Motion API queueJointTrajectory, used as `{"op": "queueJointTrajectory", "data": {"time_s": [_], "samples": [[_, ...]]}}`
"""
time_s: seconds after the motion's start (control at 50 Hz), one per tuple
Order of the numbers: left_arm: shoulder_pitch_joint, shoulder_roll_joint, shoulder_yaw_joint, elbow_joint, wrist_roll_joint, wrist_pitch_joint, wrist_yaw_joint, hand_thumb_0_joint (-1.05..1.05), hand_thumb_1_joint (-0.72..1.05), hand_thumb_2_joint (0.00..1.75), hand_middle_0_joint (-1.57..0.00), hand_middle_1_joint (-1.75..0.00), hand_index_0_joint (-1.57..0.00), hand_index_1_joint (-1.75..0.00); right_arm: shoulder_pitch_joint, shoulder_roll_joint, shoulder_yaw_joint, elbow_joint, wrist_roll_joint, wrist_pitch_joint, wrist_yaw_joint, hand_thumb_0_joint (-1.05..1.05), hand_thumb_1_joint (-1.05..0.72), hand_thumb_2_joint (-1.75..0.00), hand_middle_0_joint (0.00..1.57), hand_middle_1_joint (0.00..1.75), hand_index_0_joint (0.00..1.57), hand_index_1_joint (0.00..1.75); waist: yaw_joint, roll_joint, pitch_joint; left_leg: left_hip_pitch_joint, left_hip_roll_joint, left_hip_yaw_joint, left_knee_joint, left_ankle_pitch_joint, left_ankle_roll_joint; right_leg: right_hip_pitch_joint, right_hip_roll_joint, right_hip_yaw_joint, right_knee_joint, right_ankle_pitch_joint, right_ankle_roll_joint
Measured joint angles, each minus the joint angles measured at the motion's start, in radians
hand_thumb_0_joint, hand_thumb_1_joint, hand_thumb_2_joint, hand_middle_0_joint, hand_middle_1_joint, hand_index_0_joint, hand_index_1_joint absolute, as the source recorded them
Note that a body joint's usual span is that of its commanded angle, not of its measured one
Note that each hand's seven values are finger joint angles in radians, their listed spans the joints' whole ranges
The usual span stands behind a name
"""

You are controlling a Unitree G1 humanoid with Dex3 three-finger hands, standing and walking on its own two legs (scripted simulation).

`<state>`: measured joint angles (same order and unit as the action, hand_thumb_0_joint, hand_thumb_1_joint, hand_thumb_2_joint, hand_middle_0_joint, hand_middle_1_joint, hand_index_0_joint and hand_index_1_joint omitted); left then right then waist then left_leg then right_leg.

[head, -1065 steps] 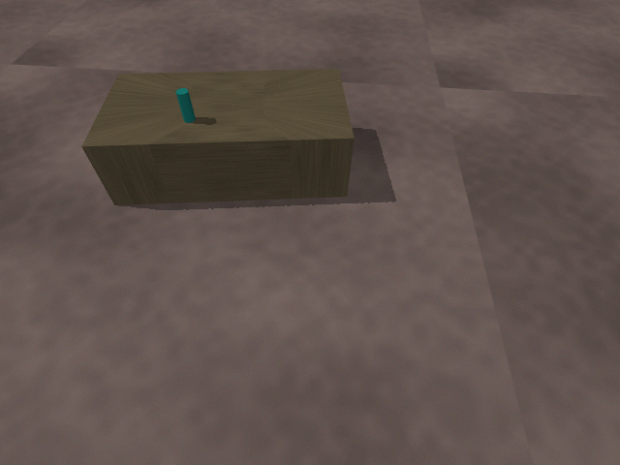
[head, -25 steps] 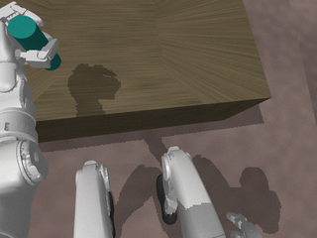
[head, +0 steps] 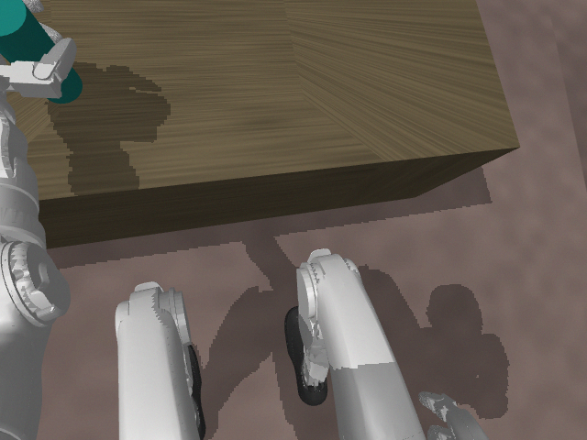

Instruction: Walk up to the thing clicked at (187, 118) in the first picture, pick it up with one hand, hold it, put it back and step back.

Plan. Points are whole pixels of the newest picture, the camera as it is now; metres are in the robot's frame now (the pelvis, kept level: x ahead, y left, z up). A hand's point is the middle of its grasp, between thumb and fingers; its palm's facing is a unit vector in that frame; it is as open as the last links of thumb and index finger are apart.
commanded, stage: lower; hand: left
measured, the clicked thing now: (34, 55) +0.57 +0.21 -0.01
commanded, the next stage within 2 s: loosen in 0.40 s
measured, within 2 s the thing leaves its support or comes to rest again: rests again in 0.20 s
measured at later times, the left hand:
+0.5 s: hand (41, 52) +0.58 +0.21 -0.02, palm faces +0.13 -0.99 -0.02, open 7.3 cm
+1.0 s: hand (44, 55) +0.58 +0.21 -0.03, palm faces +0.13 -0.99 -0.02, open 11.4 cm
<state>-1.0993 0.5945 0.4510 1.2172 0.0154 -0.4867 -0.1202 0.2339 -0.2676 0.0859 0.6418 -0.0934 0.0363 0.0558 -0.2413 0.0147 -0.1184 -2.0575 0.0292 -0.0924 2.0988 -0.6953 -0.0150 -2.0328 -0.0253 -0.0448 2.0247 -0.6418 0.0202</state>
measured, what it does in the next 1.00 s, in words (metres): stands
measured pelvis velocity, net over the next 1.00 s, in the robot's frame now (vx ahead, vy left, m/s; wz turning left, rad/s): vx -0.01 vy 0.00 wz -0.02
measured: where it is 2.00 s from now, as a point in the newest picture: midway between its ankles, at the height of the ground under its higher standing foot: (250, 391)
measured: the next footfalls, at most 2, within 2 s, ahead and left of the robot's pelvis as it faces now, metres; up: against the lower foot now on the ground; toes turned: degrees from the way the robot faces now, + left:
none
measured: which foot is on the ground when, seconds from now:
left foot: down 0.00-1.00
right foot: down 0.00-1.00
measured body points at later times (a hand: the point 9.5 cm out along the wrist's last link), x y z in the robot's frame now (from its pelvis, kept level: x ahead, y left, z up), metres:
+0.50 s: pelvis -0.01 +0.00 -0.03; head +0.23 +0.05 +0.35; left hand +0.56 +0.26 -0.02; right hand +0.02 -0.27 -0.14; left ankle +0.07 +0.13 -0.39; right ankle +0.10 -0.13 -0.39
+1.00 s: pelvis -0.01 +0.00 -0.04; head +0.24 +0.06 +0.34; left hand +0.57 +0.26 -0.03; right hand +0.01 -0.27 -0.14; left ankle +0.07 +0.13 -0.39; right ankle +0.10 -0.13 -0.39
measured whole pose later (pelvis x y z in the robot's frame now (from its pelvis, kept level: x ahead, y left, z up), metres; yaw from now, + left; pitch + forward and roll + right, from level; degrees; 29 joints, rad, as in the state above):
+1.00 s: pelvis -0.01 +0.00 -0.04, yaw -1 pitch +36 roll -7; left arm -1.13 0.63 0.45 1.17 0.03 -0.44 -0.11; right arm 0.24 -0.28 0.11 0.62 -0.10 0.08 0.06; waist -0.26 0.01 -0.08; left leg -2.16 0.02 -0.11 2.21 -0.69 -0.01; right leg -2.12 -0.03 -0.06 2.12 -0.64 0.03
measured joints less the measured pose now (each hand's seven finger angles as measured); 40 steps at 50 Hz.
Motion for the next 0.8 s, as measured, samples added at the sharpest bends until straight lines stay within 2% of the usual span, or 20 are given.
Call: {"op": "queueJointTrajectory", "data": {"time_s": [0.32,0.6,0.68,0.8], "samples": [[-0.020,0.015,0.009,-0.019,0.005,0.013,0.003,-0.03,-0.19,1.19,-0.87,-1.23,-0.94,-1.27,0.002,-0.013,0.014,-0.006,-0.007,0.017,0.004,0.00,-0.90,-0.90,0.21,0.30,0.20,0.30,-0.010,-0.001,0.029,-0.064,-0.009,-0.011,0.068,0.001,-0.001,-0.057,-0.004,-0.005,0.063,-0.001,0.002],[-0.059,0.042,0.003,0.024,0.014,0.004,-0.001,-0.03,-0.20,1.17,-0.89,-1.21,-0.96,-1.24,-0.011,-0.021,0.024,-0.014,-0.014,0.030,0.011,0.00,-0.90,-0.89,0.21,0.30,0.20,0.30,-0.014,-0.005,0.034,-0.095,-0.009,-0.022,0.113,0.007,0.003,-0.080,-0.001,-0.012,0.096,0.010,0.006],[-0.067,0.046,-0.001,0.025,0.012,0.005,0.001,-0.04,-0.17,1.08,-0.93,-1.13,-0.99,-1.15,-0.010,-0.019,0.027,-0.021,-0.012,0.033,0.012,0.00,-0.91,-0.89,0.21,0.30,0.20,0.30,-0.018,-0.008,0.037,-0.102,-0.010,-0.022,0.118,0.012,0.004,-0.086,-0.001,-0.012,0.100,0.015,0.007],[-0.067,0.052,-0.009,0.013,0.017,0.023,0.003,-0.03,-0.17,0.81,-0.96,-0.97,-1.00,-0.97,-0.008,-0.018,0.032,-0.027,-0.011,0.035,0.013,0.00,-0.91,-0.89,0.21,0.30,0.21,0.30,-0.023,-0.007,0.041,-0.111,-0.011,-0.023,0.120,0.015,0.006,-0.093,-0.002,-0.012,0.100,0.017,0.009]]}}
